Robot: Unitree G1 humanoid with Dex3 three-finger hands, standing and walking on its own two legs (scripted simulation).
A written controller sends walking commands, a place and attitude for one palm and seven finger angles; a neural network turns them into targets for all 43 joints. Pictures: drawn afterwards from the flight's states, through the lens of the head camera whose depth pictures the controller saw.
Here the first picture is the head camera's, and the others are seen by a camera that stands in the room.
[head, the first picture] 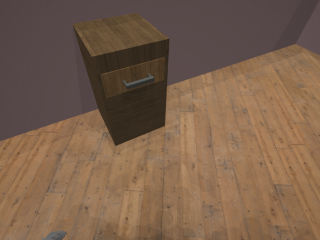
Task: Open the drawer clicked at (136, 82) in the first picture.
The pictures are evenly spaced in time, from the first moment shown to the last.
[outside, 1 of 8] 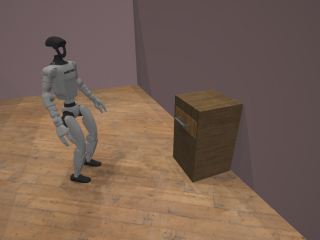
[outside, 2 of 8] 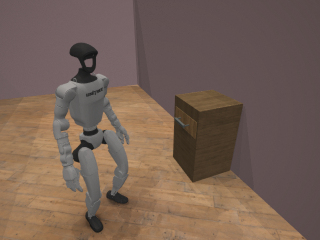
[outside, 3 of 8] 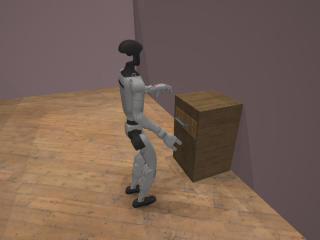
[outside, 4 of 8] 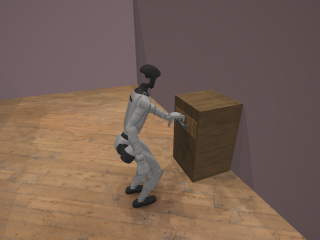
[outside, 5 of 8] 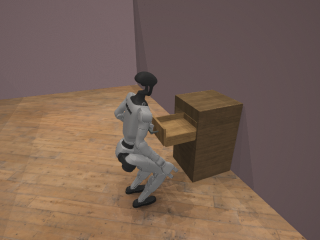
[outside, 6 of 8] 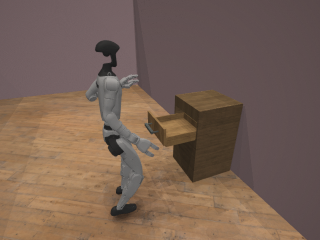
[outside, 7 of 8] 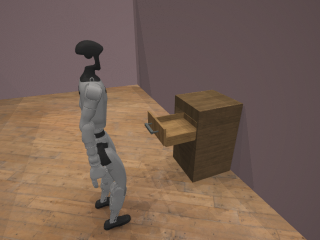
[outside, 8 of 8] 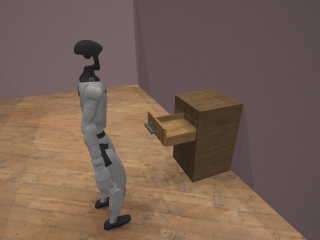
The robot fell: no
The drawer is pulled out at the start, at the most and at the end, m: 0.00 0.30 0.30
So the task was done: yes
